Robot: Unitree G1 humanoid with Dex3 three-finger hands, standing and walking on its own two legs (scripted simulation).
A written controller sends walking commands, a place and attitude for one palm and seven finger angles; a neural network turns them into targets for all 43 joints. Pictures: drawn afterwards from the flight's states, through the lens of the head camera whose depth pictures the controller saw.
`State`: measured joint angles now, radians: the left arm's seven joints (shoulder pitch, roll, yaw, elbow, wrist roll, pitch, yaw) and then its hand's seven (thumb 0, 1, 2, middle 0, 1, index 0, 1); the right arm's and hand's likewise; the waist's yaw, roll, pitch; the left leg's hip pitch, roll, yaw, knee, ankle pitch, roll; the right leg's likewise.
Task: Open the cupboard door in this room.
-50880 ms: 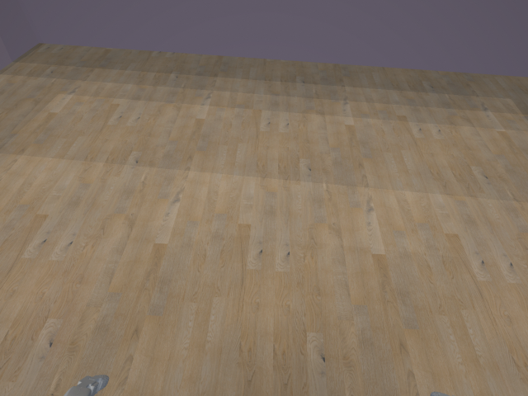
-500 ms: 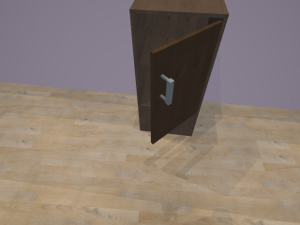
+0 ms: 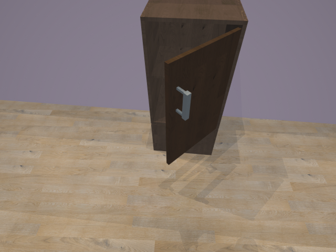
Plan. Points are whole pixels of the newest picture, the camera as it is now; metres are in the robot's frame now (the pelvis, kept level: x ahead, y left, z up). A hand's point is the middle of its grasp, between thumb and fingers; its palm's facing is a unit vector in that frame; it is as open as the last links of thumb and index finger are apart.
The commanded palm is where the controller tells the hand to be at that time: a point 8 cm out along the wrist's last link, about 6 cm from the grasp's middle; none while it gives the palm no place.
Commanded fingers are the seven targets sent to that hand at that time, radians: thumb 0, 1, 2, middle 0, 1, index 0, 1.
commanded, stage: let the arm hang, fingers relaxed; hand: left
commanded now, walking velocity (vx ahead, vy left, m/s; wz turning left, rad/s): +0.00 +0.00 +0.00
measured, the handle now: (182, 103) +0.62 -0.02 -0.03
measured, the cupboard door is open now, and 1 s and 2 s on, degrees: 47 47 47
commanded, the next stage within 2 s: look to check the result in 0.02 s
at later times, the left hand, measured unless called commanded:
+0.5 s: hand out of the picture +0.01 +0.16 -0.17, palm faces +0.04 -0.98 -0.19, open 7.4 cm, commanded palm none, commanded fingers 0.00 0.90 0.90 -0.20 -0.30 -0.20 -0.30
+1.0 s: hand out of the picture +0.05 +0.18 -0.18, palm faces -0.02 -0.98 -0.21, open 7.4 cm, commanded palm none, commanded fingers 0.00 0.90 0.90 -0.20 -0.30 -0.20 -0.30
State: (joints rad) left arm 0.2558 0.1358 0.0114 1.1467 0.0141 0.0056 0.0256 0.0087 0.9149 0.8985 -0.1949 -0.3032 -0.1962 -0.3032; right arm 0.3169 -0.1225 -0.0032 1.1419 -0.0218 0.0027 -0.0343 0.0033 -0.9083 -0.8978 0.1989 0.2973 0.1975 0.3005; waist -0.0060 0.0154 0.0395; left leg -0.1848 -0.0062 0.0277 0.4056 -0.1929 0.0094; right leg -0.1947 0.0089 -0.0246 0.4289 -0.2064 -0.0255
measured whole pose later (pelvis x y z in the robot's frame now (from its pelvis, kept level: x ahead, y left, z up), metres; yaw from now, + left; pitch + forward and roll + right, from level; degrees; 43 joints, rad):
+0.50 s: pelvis +0.01 +0.00 +0.00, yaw +0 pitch -1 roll +0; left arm 0.26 0.13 0.01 1.15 0.01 -0.01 0.03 0.01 0.91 0.90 -0.19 -0.30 -0.20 -0.30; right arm 0.27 -0.13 0.00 1.14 -0.02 0.00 -0.04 0.00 -0.91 -0.90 0.20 0.30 0.20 0.30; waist 0.00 0.01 0.05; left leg -0.17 0.00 0.02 0.40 -0.21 0.00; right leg -0.17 0.01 -0.03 0.42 -0.22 -0.03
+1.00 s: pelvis +0.02 -0.01 -0.01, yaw -4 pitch +0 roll +1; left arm 0.23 0.17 0.05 1.09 0.02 0.04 0.01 0.01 0.91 0.90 -0.20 -0.30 -0.20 -0.30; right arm 0.22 -0.16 -0.03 1.08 -0.02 0.02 -0.05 0.00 -0.91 -0.90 0.20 0.30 0.20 0.30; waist 0.01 0.00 0.07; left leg -0.19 0.03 0.10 0.48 -0.28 0.00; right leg -0.24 0.04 0.04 0.52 -0.27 -0.04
